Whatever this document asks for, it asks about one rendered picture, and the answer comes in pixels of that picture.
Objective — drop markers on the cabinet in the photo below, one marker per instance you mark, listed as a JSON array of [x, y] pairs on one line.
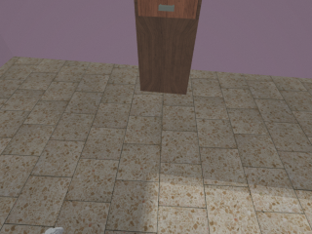
[[165, 48]]

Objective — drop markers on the handle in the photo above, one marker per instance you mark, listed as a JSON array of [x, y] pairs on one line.
[[166, 8]]

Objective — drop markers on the drawer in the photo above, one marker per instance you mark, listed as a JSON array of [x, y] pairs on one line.
[[184, 9]]

